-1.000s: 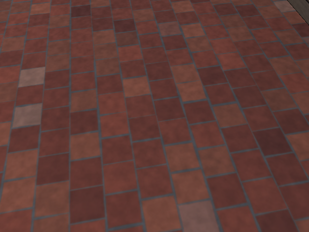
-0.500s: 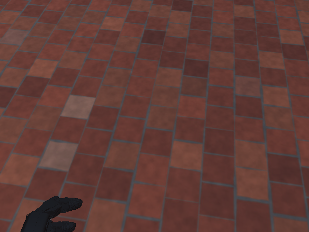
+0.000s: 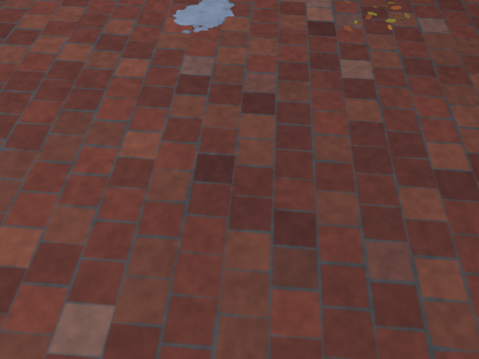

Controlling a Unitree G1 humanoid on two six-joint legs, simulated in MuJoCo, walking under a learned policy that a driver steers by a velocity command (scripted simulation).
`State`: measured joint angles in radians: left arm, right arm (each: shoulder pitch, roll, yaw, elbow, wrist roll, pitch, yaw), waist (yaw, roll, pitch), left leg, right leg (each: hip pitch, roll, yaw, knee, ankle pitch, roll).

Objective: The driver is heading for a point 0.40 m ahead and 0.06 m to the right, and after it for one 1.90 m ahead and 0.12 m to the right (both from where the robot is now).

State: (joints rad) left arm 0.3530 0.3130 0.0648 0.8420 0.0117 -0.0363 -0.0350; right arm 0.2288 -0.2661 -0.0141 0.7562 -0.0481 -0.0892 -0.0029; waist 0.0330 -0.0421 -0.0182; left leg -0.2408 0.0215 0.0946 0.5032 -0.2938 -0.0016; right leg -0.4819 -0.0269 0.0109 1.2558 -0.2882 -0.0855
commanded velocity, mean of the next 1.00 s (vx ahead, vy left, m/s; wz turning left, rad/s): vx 0.41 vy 0.00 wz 0.08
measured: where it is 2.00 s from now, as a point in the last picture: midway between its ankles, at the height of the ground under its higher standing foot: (311, 258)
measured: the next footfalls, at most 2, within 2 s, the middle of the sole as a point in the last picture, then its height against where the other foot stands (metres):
right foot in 0.26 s outside the picture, level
left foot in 0.74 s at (249, 299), level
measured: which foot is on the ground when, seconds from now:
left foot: down 0.00-0.26, up 0.28-0.72, down 0.74-1.00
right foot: up 0.00-0.24, down 0.26-0.76, up 0.78-1.00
